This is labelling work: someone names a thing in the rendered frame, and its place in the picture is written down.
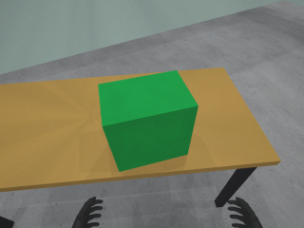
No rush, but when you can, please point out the left robot hand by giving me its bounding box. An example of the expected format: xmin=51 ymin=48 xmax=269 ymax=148
xmin=71 ymin=197 xmax=104 ymax=228

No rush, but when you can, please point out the right robot hand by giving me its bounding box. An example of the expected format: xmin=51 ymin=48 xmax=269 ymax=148
xmin=227 ymin=197 xmax=263 ymax=228

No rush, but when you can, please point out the table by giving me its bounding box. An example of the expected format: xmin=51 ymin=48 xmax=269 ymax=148
xmin=0 ymin=67 xmax=281 ymax=228

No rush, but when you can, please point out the carton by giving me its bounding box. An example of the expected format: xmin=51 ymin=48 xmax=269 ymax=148
xmin=98 ymin=70 xmax=199 ymax=172

